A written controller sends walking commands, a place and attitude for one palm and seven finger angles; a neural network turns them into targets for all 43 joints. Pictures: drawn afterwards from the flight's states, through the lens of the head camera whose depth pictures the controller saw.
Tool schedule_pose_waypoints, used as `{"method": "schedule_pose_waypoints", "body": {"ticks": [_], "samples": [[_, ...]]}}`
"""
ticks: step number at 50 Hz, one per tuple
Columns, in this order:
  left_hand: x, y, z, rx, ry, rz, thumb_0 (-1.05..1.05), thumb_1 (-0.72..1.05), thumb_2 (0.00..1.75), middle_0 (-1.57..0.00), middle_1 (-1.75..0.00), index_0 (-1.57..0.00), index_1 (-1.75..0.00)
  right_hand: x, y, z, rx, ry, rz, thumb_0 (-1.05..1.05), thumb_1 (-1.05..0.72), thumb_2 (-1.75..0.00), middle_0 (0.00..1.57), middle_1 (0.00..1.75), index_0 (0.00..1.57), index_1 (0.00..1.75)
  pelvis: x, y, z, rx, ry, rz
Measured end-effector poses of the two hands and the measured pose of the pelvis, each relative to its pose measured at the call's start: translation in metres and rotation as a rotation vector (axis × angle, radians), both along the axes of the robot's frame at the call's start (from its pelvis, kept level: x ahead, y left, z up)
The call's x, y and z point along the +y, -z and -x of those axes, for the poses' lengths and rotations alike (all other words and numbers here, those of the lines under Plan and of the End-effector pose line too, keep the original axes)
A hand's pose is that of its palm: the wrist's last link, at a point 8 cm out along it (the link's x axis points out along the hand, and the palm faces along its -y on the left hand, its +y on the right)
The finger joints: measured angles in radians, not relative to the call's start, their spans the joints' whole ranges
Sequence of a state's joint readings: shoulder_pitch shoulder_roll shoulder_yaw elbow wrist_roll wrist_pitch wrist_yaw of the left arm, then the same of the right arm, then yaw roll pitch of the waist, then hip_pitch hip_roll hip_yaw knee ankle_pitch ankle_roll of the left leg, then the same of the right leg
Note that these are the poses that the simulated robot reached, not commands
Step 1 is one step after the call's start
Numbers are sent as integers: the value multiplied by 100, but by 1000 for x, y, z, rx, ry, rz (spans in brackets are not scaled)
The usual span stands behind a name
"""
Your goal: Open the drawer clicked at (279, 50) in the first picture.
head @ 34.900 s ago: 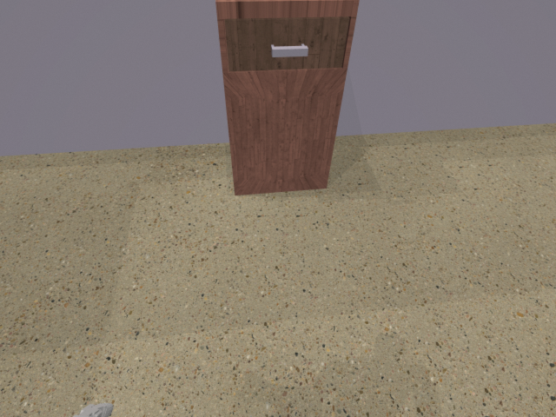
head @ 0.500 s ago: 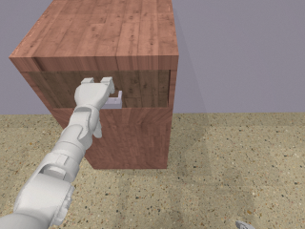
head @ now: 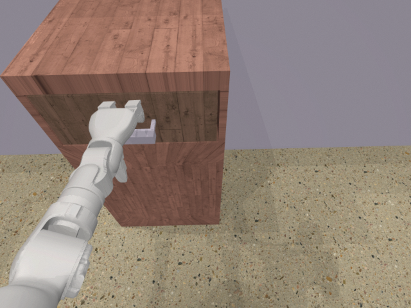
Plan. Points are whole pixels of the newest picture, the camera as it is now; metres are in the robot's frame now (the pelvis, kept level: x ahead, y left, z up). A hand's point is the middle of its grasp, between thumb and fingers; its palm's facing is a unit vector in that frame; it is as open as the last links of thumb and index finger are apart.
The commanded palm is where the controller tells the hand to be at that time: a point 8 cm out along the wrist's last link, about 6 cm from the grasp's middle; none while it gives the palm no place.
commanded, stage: re-aim the fingers above the handle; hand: left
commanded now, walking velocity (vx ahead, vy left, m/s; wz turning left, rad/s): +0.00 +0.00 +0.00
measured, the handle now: (130, 130) +0.53 +0.18 +0.00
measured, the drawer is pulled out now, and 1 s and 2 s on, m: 0.00 0.00 0.00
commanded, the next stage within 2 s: lower the fingers behind the handle in 1.56 s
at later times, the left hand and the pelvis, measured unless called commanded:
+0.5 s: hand (122, 135) +0.46 +0.17 +0.06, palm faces +0.00 -0.02 -1.00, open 13.9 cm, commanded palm +0.44 +0.19 +0.12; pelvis -0.01 +0.02 +0.00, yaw -1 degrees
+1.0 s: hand (120, 133) +0.47 +0.18 +0.06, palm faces +0.03 +0.01 -1.00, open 13.9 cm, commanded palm +0.44 +0.19 +0.12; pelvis +0.00 +0.01 +0.00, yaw -1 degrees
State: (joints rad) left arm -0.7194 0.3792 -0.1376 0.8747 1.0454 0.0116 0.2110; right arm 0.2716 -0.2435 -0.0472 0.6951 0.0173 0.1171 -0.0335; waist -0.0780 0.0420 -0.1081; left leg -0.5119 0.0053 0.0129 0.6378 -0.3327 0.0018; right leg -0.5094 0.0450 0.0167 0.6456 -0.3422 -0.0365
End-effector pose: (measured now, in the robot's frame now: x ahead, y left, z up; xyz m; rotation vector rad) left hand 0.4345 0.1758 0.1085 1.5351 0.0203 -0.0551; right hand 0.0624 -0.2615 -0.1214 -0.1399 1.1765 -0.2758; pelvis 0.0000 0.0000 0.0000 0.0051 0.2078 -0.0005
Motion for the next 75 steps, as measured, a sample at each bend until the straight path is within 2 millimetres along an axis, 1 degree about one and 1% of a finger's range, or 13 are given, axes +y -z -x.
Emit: {"method": "schedule_pose_waypoints", "body": {"ticks": [9,21,32,35,40,45,50,56,61,66,69,72,75], "samples": [[14,0,5,-34,-12,-29,0,-49,30,-32,-120,-32,-120,2,3,18,34,9,-2,0,-91,-90,20,30,20,30,6,1,4,9,-4,6],[-9,-6,-5,-61,33,-2,0,-49,30,-32,-120,-32,-120,15,2,15,1,14,-11,0,-91,-90,20,30,20,30,14,2,6,12,5,7],[23,0,-11,-3,-61,-39,0,-49,30,-32,-120,-32,-120,18,2,22,28,18,-8,0,-91,-90,21,30,20,30,15,2,4,28,9,8],[18,-2,-7,-4,-12,-23,0,-49,30,-32,-120,-32,-120,16,1,23,43,13,1,0,-91,-90,21,30,20,30,16,2,2,27,1,11],[-4,-2,-2,-27,73,8,0,-49,30,-32,-120,-32,-120,12,2,19,46,4,6,0,-91,-90,20,30,20,30,17,3,0,17,-9,14],[-11,-2,-7,-74,59,-6,0,-49,30,-32,-120,-32,-120,12,3,12,18,4,-2,0,-91,-90,20,30,20,30,15,4,3,22,1,9],[3,-6,-14,-78,-46,-41,0,-49,30,-32,-120,-32,-120,15,6,10,12,7,-22,0,-91,-90,20,30,20,30,12,3,5,30,11,4],[19,-5,-14,17,-109,-54,0,-49,30,-32,-120,-32,-120,12,5,13,31,11,-25,0,-91,-90,21,30,20,30,7,1,1,25,2,4],[3,1,-7,57,8,-6,0,-49,30,-32,-120,-32,-120,4,0,12,38,4,11,0,-91,-90,21,30,20,30,5,0,-2,14,-10,7],[-12,4,-7,-6,98,31,0,-49,30,-32,-120,-32,-120,-4,-2,8,23,3,38,0,-91,-90,20,30,20,30,5,3,-2,19,-6,7],[-4,1,-13,-69,60,14,0,-49,30,-32,-120,-32,-120,-4,-1,7,16,6,38,0,-91,-90,20,30,20,30,5,4,0,32,1,6],[15,-3,-19,-102,-29,-25,0,-49,30,-32,-120,-32,-120,-2,2,8,21,8,23,0,-91,-90,20,30,20,30,5,5,0,45,8,5],[33,-6,-20,-71,-120,-68,0,-49,30,-32,-120,-32,-120,2,5,9,36,11,-2,0,-91,-90,20,30,20,30,6,4,-2,49,7,6]]}}
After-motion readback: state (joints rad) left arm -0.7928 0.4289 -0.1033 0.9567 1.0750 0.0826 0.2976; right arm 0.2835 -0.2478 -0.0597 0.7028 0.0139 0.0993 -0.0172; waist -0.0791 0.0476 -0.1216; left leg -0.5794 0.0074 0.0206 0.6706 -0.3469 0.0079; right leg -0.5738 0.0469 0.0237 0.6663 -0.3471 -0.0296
